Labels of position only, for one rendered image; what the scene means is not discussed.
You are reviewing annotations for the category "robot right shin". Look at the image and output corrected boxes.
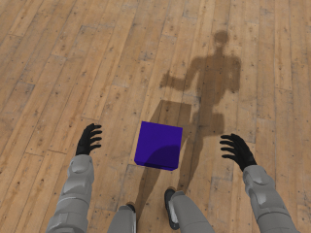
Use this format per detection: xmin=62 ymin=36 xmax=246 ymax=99
xmin=171 ymin=190 xmax=186 ymax=223

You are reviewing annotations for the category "robot right hand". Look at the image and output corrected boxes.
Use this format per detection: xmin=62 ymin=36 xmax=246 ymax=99
xmin=220 ymin=133 xmax=258 ymax=172

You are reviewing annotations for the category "robot left hand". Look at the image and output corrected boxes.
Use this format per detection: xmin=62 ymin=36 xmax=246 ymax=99
xmin=75 ymin=123 xmax=102 ymax=156

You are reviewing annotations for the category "robot right forearm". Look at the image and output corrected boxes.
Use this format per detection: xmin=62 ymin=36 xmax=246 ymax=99
xmin=242 ymin=165 xmax=301 ymax=233

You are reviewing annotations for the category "robot left forearm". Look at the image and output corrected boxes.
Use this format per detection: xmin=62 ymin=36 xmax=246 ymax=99
xmin=45 ymin=154 xmax=94 ymax=233

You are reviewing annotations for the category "right robot thigh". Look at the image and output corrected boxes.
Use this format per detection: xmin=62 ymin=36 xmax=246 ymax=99
xmin=168 ymin=195 xmax=216 ymax=233

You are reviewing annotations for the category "carton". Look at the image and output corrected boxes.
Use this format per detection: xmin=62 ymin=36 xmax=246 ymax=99
xmin=134 ymin=120 xmax=183 ymax=171

